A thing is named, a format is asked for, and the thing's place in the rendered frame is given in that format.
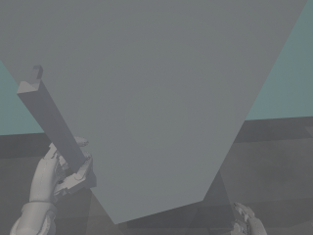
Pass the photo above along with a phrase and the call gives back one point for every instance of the handle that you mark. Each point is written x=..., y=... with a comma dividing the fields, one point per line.
x=40, y=104

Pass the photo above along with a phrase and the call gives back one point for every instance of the robot left hand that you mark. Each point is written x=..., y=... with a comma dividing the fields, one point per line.
x=52, y=169

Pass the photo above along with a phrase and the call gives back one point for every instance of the robot left forearm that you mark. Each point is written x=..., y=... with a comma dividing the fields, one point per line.
x=37, y=219

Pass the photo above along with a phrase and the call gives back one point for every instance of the robot right hand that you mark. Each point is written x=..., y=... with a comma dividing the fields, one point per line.
x=253, y=225

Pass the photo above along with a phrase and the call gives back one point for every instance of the fridge door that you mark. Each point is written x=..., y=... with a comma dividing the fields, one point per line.
x=159, y=88

